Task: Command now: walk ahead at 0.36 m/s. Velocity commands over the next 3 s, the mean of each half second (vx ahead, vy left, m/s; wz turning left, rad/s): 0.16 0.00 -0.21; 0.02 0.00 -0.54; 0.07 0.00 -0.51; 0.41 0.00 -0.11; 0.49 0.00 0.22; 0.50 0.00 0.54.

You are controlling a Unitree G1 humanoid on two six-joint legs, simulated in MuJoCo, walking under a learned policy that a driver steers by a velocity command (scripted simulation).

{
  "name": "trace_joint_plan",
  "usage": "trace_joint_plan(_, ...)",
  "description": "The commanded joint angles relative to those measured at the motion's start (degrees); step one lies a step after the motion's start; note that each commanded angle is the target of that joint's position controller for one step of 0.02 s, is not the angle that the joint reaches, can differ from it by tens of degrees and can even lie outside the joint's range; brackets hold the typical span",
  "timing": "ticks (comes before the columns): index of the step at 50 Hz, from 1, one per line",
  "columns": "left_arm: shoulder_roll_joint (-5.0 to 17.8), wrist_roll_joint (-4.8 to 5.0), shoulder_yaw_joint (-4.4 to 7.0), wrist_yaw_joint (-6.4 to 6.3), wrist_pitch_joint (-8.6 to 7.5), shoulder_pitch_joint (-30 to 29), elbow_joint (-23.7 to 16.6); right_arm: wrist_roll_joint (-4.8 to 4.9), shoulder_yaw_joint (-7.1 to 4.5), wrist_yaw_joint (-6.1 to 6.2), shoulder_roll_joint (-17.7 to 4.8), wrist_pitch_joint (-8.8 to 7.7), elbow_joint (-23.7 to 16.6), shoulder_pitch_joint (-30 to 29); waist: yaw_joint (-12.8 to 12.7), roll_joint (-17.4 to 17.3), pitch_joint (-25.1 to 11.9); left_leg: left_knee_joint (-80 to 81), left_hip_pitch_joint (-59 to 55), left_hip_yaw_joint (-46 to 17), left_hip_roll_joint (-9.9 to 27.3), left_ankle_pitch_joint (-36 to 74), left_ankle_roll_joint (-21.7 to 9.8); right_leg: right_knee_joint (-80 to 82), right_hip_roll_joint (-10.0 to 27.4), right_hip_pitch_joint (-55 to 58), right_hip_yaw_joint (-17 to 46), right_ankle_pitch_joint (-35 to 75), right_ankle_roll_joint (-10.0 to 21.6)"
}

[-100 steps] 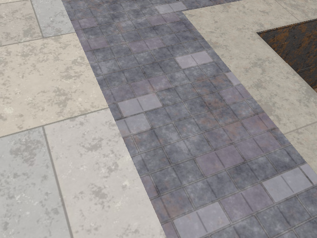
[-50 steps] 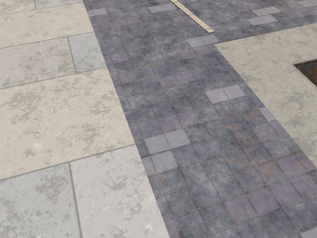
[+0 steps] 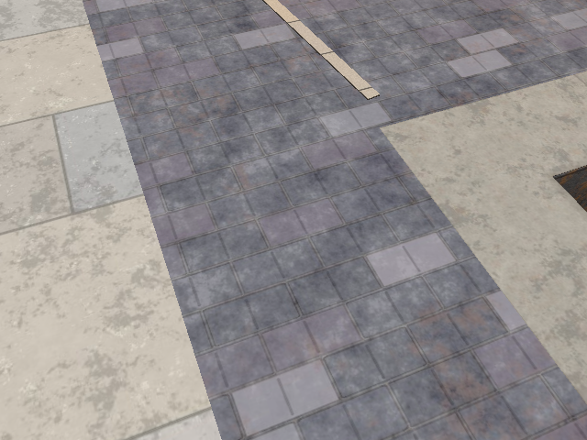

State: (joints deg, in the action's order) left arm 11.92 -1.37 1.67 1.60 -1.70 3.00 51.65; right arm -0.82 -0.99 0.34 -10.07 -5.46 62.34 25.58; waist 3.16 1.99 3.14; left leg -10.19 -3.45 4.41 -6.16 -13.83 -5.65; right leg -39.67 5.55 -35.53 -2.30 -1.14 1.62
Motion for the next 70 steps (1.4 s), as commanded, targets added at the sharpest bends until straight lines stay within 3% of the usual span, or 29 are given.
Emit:
trace_joint_plan(1,1.49,0.18,-0.18,-0.63,-1.17,-3.76,-3.44,-0.54,-0.70,0.71,-6.63,-0.04,-0.46,3.95,-0.24,-5.74,2.05,-3.76,1.48,-4.60,14.80,44.95,-3.62,4.74,-4.30,4.04,-3.68,0.46,0.90)
trace_joint_plan(3,2.81,0.02,0.23,-1.31,-1.87,0.69,-2.00,-0.78,-0.78,1.13,-7.36,0.05,-0.43,2.47,-2.37,-7.50,-0.08,-9.76,-0.11,-4.87,15.27,53.55,-2.80,6.93,-6.46,9.93,-3.30,-2.79,2.57)
trace_joint_plan(5,4.80,-0.61,1.23,-2.07,-3.29,13.08,2.41,0.13,-1.06,1.35,-8.30,0.16,-0.61,0.00,-8.08,-6.44,-4.64,-23.57,0.35,-4.32,13.47,51.76,-0.90,16.67,-7.53,22.67,-2.72,4.55,4.61)
trace_joint_plan(6,8.23,-1.79,2.07,-2.51,-4.11,20.06,4.42,1.09,-0.67,1.42,-7.25,-0.17,-1.71,0.33,-9.68,-3.76,-10.00,-34.43,9.31,-3.65,11.33,35.59,0.51,14.38,0.15,36.56,2.89,24.88,6.15)
trace_joint_plan(7,12.53,-2.36,3.03,-2.31,-3.83,23.74,4.99,3.32,0.53,1.49,-0.70,0.25,-1.24,9.64,-6.67,9.31,-20.50,-55.60,24.90,-0.24,2.91,-14.70,2.76,7.77,19.32,55.45,20.52,58.05,16.50)
trace_joint_plan(8,10.47,1.05,2.71,-1.70,-2.97,23.34,4.57,3.02,-0.90,1.88,-5.57,1.23,0.66,10.44,-7.28,4.34,-26.60,-62.35,26.91,-7.26,1.21,-22.26,3.15,10.11,20.04,54.44,26.20,60.02,21.10)
trace_joint_plan(10,5.36,1.59,1.21,-1.86,-2.34,11.78,2.98,-0.35,-1.41,1.49,-5.68,1.73,-2.12,-0.31,-4.50,1.18,-10.40,-59.84,30.68,-7.41,5.41,-14.68,3.99,17.77,13.38,37.79,18.12,42.61,17.73)
trace_joint_plan(12,3.93,1.56,0.77,-2.57,-2.00,9.46,2.92,-1.64,-1.81,1.11,-4.95,2.99,-3.78,-3.72,-2.15,1.23,-5.14,-54.35,27.42,-6.57,7.30,-10.69,4.95,21.15,8.31,27.40,13.24,36.71,14.56)
trace_joint_plan(15,6.65,0.58,1.76,-2.33,-1.62,10.18,2.43,-0.96,-1.76,1.42,-3.05,4.96,-4.38,-2.86,-0.61,0.65,-7.68,-51.25,24.31,-5.36,5.98,-9.57,6.05,21.61,6.29,22.97,12.20,32.52,14.36)
trace_joint_plan(22,8.92,-0.29,3.62,-2.14,1.50,12.20,0.52,-0.51,-2.55,2.50,-5.78,7.28,-9.30,-13.11,-3.53,4.67,-5.70,-41.68,27.91,-5.73,5.83,-7.55,6.64,27.49,4.15,17.16,20.48,-13.78,12.76)
trace_joint_plan(27,9.65,-0.42,4.72,-2.16,3.16,11.87,-0.52,0.55,-2.35,3.21,-5.82,6.72,-11.12,-14.30,-4.65,5.44,-4.81,-33.19,24.32,-5.94,3.76,-9.65,6.11,27.03,3.87,17.37,25.49,-16.06,11.59)
trace_joint_plan(30,9.67,0.26,5.10,-2.10,4.06,9.45,-1.40,1.22,-2.30,3.75,-5.59,5.86,-10.73,-8.63,-2.12,5.64,-4.91,-18.65,15.17,-5.53,2.05,-7.27,4.15,25.36,2.13,14.95,27.29,-14.89,8.45)
trace_joint_plan(31,8.97,0.78,5.00,-2.16,4.23,8.80,-1.99,1.02,-2.62,3.92,-6.71,5.39,-10.51,-5.97,-0.86,4.23,-4.59,-9.60,9.82,-6.74,3.62,-4.96,3.20,23.58,-0.50,11.63,26.02,-19.16,5.48)
trace_joint_plan(32,5.57,1.42,4.28,-2.37,4.31,11.16,-2.68,0.15,-3.62,4.34,-11.30,5.11,-11.37,-6.07,-2.71,-5.89,-5.02,-0.98,6.08,-18.08,14.81,-11.82,0.95,13.30,-5.73,6.93,19.86,-26.91,1.97)
trace_joint_plan(33,4.07,1.96,4.16,-2.78,4.06,10.87,-3.76,-0.28,-4.37,4.47,-16.03,5.10,-14.47,-12.64,-3.93,-16.79,-2.73,3.54,9.69,-33.10,28.62,-10.34,-4.90,-2.63,-15.80,-1.84,6.02,-30.57,-0.14)
trace_joint_plan(34,8.81,-0.48,5.02,-2.67,3.90,9.20,-3.19,-1.25,-3.87,4.19,-13.26,5.11,-14.81,-14.72,-4.29,-9.21,-0.83,0.88,17.19,-28.71,28.84,1.04,-7.82,-13.00,-10.83,1.64,7.55,-29.57,-0.60)
trace_joint_plan(36,8.42,-0.81,5.48,-1.87,4.34,12.91,-1.37,-0.68,-2.57,3.84,-8.58,4.72,-16.34,-19.35,-8.12,-4.96,-1.70,-3.25,18.34,-16.52,21.12,13.23,-5.07,-22.88,-10.51,5.20,7.07,-22.72,-1.10)
trace_joint_plan(39,8.40,-0.77,5.49,-1.09,5.48,12.98,-1.27,-0.47,-2.44,3.50,-8.69,4.60,-17.65,-17.16,-6.29,-8.78,-3.06,-6.24,12.44,-9.53,18.28,21.95,-4.99,-28.62,-9.56,2.03,4.68,-20.80,-3.63)
trace_joint_plan(44,7.23,0.04,4.37,-0.06,6.41,6.56,-4.84,-0.66,-3.65,3.15,-11.69,4.68,-16.13,-9.25,-1.72,-10.32,-3.84,-8.91,1.83,-8.50,21.53,29.39,-6.72,-18.51,-7.28,0.12,3.08,-23.13,-5.66)
trace_joint_plan(52,6.94,1.29,3.38,0.94,6.29,4.52,-9.14,-1.25,-5.04,0.91,-15.09,5.18,-17.33,-11.70,-1.39,-12.87,-5.32,-13.07,7.42,-3.46,24.06,28.35,-5.61,-0.81,-6.58,15.14,-2.72,-25.25,-1.54)
trace_joint_plan(54,6.82,1.18,3.35,0.83,5.67,6.82,-9.16,-0.73,-5.35,0.65,-15.67,5.66,-17.48,-12.90,-3.45,-11.38,-5.84,-17.49,10.07,-1.32,23.86,24.03,-2.74,9.33,-7.21,21.39,-3.54,-18.82,0.01)
trace_joint_plan(55,7.64,0.60,3.51,0.33,4.95,8.89,-8.61,-0.58,-5.39,0.53,-15.29,5.96,-17.09,-12.06,-4.85,-7.72,-6.38,-22.52,14.35,1.08,22.76,17.42,0.67,17.52,-7.26,27.48,-1.52,-11.23,0.81)
trace_joint_plan(56,12.78,-0.49,4.61,-0.37,3.88,10.96,-8.49,-0.67,-4.85,0.20,-12.67,6.43,-17.62,-10.21,-5.06,5.12,-6.53,-36.03,25.42,5.79,17.87,0.09,4.70,24.95,2.67,35.17,13.55,-6.56,3.01)
trace_joint_plan(57,21.53,0.26,6.45,-0.55,3.39,12.23,-9.56,-0.85,-3.46,0.79,-8.26,7.03,-22.15,-13.20,-5.04,16.13,-4.67,-44.68,39.38,4.49,7.19,-24.05,7.96,23.17,17.75,35.25,32.90,19.28,12.25)
trace_joint_plan(58,19.36,0.76,6.63,-0.79,3.43,16.01,-8.47,-1.02,-3.58,1.50,-10.72,7.74,-22.24,-16.66,-8.48,7.61,-6.41,-52.34,38.60,-3.51,8.65,-23.55,7.81,21.65,16.99,34.38,29.53,19.91,16.80)
trace_joint_plan(60,13.25,0.80,4.53,-1.59,3.85,7.86,-9.65,0.45,-3.98,1.05,-11.59,7.56,-20.78,-15.42,-3.57,3.98,-1.54,-51.97,38.05,-6.14,10.12,-12.90,7.30,22.43,8.19,29.43,19.99,11.01,12.75)
trace_joint_plan(62,11.54,1.25,3.88,-2.08,3.80,5.14,-10.80,-1.07,-4.45,0.49,-13.11,7.38,-19.88,-13.52,-2.50,5.79,-3.10,-52.30,36.58,-5.67,9.20,-7.63,7.49,21.94,4.10,30.25,17.09,14.14,10.71)
trace_joint_plan(65,13.13,1.36,4.24,-1.60,3.25,8.24,-10.42,-0.74,-4.22,0.07,-12.00,7.84,-20.24,-13.13,-2.89,2.74,-5.31,-51.99,36.36,-6.01,8.15,-6.09,8.19,21.44,3.84,31.80,18.26,14.87,10.97)
trace_joint_plan(70,11.95,0.20,3.59,-1.40,2.55,13.30,-8.72,-1.52,-4.01,-1.02,-12.04,7.65,-21.07,-16.95,-5.77,6.21,-1.81,-42.26,39.46,-5.36,8.46,-4.34,8.39,30.46,3.77,32.43,25.50,-25.77,12.28)
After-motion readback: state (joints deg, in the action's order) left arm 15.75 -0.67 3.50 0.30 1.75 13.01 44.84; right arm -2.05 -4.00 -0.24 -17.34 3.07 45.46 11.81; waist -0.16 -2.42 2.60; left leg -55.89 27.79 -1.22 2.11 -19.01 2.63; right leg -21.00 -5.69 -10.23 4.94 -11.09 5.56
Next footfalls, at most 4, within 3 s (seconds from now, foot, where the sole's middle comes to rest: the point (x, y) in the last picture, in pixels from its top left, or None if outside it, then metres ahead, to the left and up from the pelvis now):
0.12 right None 0.24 -0.10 -0.78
0.64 left None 0.18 0.09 -0.78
1.12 right None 0.07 -0.10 -0.78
1.68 left None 0.27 -0.01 -0.78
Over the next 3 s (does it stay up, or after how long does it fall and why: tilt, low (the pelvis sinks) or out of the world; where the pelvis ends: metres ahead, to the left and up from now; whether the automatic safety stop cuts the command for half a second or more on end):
stays up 0.69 -0.43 0.00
